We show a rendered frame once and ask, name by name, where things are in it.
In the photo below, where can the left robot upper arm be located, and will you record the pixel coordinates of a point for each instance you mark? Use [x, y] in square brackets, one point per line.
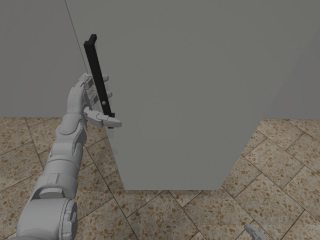
[49, 219]

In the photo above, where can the fridge door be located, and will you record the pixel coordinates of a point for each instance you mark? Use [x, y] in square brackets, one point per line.
[191, 80]

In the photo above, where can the robot right hand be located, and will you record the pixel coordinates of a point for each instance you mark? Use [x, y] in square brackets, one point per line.
[255, 233]

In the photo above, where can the robot left hand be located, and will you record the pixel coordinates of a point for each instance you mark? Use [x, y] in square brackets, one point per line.
[79, 99]

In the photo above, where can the handle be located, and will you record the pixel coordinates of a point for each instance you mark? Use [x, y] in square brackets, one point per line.
[92, 57]

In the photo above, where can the robot left forearm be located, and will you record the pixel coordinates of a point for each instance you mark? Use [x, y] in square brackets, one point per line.
[59, 178]

